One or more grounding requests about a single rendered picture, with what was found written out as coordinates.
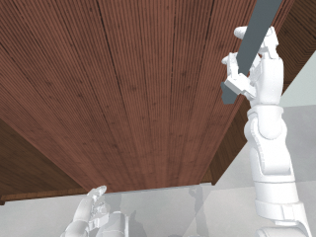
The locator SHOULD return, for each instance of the robot right forearm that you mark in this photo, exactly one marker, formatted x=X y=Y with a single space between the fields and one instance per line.
x=271 y=167

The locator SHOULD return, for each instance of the handle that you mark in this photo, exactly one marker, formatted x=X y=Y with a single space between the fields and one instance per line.
x=259 y=24

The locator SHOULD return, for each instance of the left robot hand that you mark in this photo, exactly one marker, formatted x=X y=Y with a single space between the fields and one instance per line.
x=95 y=215

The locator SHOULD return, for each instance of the robot right upper arm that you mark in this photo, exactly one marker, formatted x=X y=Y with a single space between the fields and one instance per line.
x=279 y=232

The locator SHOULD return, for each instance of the robot left forearm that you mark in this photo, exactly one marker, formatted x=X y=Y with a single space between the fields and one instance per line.
x=77 y=228

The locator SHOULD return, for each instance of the right robot hand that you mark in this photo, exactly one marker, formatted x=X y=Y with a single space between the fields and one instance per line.
x=266 y=73

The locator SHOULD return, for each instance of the robot left thigh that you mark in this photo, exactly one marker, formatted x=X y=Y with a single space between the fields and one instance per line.
x=117 y=226

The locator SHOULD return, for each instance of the wardrobe door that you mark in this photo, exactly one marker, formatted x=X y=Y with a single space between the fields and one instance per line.
x=122 y=93
x=24 y=169

